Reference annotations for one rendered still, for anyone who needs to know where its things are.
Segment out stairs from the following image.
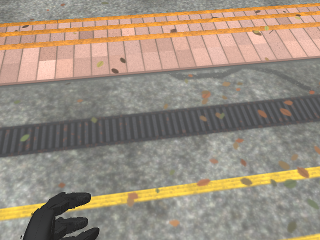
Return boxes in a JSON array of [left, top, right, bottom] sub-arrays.
[[0, 3, 320, 45]]

